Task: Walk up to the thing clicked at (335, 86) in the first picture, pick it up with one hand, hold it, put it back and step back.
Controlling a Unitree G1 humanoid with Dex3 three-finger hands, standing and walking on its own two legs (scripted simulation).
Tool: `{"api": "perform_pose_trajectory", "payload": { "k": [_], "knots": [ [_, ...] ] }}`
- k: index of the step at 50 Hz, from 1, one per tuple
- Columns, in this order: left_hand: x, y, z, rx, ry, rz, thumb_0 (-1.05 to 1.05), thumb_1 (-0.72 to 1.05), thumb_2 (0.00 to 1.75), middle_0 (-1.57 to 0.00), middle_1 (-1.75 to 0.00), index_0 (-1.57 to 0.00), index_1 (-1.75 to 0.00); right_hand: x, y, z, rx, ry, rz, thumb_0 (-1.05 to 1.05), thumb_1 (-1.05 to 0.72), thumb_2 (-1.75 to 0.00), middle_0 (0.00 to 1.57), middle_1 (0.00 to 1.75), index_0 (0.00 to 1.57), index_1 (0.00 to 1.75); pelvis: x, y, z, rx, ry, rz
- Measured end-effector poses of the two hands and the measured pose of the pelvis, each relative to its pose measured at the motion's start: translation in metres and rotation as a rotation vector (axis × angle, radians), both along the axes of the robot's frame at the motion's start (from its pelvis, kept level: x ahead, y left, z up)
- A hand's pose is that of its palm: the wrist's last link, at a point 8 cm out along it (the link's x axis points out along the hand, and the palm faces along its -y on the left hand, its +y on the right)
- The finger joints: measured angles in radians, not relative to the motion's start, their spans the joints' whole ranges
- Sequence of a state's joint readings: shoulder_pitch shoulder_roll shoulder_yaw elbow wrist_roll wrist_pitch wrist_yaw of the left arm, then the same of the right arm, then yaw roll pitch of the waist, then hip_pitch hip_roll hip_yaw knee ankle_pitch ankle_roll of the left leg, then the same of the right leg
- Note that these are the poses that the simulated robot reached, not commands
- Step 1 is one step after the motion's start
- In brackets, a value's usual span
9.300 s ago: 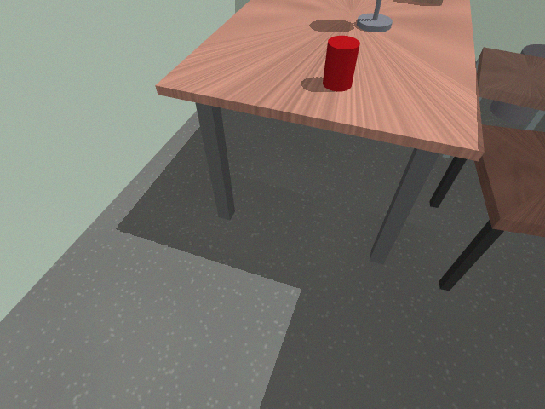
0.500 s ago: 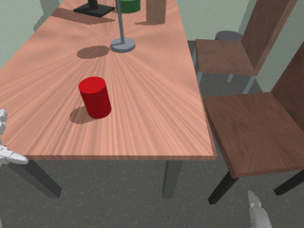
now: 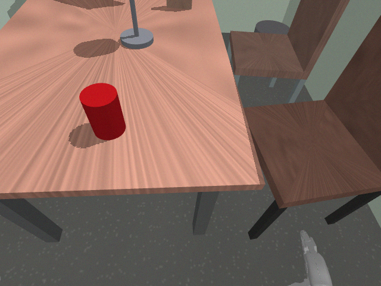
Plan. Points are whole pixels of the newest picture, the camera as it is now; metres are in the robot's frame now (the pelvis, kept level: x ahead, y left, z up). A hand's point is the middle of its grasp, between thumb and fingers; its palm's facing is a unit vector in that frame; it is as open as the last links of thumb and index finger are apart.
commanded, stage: go down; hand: left
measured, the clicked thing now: (104, 112) +0.54 +0.22 +0.02
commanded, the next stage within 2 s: approach in 1.60 s
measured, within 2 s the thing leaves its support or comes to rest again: neither
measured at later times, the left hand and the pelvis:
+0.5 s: hand out of the picture +0.38 +0.39 +0.14, palm faces +0.22 -0.98 +0.01, open 17.7 cm; pelvis +0.01 +0.01 -0.01, yaw +0 degrees
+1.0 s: hand out of the picture +0.40 +0.41 +0.14, palm faces +0.24 -0.97 +0.00, open 17.7 cm; pelvis +0.01 +0.01 -0.02, yaw -1 degrees
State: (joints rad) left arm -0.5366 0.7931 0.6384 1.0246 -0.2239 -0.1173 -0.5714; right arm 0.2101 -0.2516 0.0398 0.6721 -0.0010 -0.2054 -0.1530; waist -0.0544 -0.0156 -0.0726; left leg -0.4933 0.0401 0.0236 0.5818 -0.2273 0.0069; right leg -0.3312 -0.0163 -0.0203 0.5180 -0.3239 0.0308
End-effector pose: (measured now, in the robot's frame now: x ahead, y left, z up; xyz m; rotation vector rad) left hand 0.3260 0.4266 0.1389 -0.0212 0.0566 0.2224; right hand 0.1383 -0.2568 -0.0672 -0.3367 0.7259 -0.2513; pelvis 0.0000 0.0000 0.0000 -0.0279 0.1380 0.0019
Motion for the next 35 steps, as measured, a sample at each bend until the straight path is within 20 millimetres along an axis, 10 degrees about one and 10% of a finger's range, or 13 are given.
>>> {"api": "perform_pose_trajectory", "payload": {
  "k": [35],
  "knots": [
    [0.028,0.018,0.002,0.005,-0.002,0.012,-0.01,-0.61,0.08,-0.04,-0.05,-0.05,-0.06,0.009,0.011,-0.003,0.002,-0.028,0.021,-0.01,0.52,-0.06,0.05,0.05,0.06,0.05,0.006,0.006,-0.012,-0.017,0.072,-0.003]
  ]
}}
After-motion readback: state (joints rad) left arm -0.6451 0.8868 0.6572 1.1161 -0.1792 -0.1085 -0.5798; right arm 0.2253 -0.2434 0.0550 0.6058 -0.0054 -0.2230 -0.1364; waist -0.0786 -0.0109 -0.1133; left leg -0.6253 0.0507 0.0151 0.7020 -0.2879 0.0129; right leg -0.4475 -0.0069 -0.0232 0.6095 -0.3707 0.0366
